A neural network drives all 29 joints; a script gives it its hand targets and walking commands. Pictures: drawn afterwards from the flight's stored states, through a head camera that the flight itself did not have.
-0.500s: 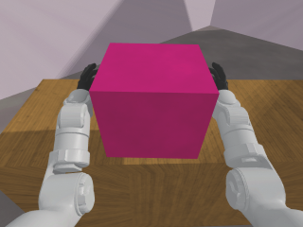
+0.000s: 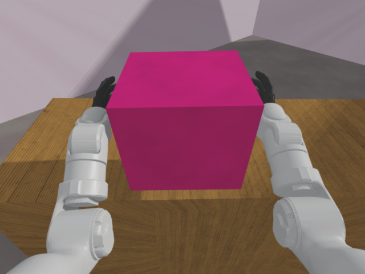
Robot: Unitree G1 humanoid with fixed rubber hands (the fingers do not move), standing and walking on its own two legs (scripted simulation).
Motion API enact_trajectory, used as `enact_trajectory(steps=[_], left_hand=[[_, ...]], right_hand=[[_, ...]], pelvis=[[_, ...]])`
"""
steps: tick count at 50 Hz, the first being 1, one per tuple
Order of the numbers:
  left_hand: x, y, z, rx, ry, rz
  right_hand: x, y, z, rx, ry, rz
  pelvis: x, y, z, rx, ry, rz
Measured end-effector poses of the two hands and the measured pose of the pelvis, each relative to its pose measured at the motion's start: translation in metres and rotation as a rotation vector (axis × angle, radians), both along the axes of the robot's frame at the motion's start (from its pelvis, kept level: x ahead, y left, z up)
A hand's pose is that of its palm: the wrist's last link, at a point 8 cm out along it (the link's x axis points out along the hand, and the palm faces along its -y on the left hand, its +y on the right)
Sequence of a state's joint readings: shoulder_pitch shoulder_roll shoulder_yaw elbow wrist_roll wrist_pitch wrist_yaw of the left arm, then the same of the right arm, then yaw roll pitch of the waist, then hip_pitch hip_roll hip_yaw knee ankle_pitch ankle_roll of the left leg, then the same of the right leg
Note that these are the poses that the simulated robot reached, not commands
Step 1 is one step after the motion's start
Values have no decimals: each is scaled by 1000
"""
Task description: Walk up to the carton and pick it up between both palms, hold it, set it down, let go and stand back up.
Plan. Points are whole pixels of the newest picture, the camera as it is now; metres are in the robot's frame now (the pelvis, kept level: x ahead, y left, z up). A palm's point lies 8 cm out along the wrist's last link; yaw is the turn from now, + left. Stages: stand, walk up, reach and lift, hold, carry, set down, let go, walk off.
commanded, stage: hold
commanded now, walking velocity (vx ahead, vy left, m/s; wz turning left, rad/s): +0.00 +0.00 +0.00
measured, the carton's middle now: (184, 119) +0.41 +0.02 +0.17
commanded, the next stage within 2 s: none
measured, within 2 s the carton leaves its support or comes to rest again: neither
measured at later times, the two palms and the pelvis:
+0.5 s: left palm (96, 105) +0.35 +0.19 +0.23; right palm (269, 98) +0.38 -0.15 +0.25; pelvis +0.00 +0.00 +0.00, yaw +0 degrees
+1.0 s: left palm (94, 105) +0.35 +0.20 +0.24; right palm (267, 95) +0.38 -0.15 +0.26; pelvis -0.01 +0.00 +0.00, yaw +0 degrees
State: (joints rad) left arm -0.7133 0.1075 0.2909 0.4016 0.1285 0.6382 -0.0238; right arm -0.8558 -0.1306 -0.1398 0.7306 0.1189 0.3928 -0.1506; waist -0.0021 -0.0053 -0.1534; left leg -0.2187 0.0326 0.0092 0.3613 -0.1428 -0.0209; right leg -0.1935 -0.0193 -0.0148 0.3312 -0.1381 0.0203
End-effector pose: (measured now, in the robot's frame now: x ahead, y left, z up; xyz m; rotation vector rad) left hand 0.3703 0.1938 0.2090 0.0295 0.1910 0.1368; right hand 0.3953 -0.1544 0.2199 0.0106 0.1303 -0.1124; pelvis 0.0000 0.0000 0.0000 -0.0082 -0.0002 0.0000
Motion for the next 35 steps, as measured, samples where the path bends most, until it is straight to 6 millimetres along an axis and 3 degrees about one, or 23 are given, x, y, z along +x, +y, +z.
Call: enact_trajectory(steps=[26, 35], left_hand=[[-17, 1, 27, -5, -42, 9], [-21, 4, 25, -10, -13, 17]], right_hand=[[-14, 1, 31, 14, -44, 8], [-14, 5, 34, 10, -14, 16]], pelvis=[[-5, 0, 0, 0, -16, 0], [-7, 0, 0, 0, -23, 0]])
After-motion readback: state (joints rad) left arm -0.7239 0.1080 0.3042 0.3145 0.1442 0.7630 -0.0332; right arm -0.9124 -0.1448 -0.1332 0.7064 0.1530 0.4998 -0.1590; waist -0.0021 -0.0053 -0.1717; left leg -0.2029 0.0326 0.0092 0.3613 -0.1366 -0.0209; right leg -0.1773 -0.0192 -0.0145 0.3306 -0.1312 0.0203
